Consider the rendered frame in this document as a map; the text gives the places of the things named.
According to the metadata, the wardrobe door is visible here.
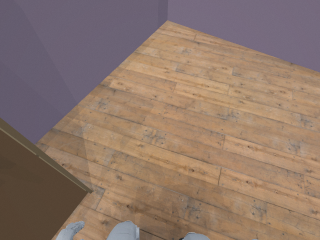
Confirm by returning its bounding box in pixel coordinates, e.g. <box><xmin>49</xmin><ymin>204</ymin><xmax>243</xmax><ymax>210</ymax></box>
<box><xmin>0</xmin><ymin>130</ymin><xmax>88</xmax><ymax>240</ymax></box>

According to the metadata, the robot left thigh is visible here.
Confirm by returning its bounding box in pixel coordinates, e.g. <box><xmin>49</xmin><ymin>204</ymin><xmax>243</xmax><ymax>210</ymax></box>
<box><xmin>106</xmin><ymin>222</ymin><xmax>140</xmax><ymax>240</ymax></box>

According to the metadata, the left robot hand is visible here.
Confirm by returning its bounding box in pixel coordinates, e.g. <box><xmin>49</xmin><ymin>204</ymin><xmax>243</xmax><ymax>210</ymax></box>
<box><xmin>55</xmin><ymin>221</ymin><xmax>85</xmax><ymax>240</ymax></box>

